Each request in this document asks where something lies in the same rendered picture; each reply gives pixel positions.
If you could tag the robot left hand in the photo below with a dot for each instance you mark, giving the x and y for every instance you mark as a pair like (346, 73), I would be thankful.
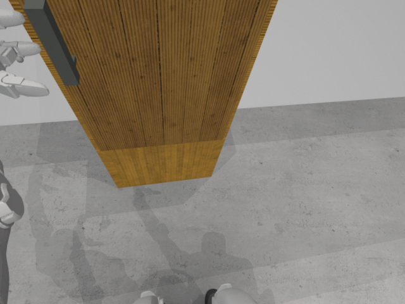
(10, 85)

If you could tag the right robot shin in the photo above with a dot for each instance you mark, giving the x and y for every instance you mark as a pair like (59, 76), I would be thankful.
(223, 286)

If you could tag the left robot shin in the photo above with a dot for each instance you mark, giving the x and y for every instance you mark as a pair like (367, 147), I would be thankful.
(147, 293)

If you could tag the robot shin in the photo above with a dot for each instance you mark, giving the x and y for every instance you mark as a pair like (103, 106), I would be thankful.
(223, 286)
(147, 293)

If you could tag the left robot upper arm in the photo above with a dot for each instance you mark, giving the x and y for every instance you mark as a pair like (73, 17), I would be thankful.
(11, 210)

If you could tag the handle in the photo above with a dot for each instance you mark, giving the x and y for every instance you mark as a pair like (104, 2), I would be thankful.
(43, 22)

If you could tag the cupboard door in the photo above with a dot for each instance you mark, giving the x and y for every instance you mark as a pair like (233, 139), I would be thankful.
(158, 72)

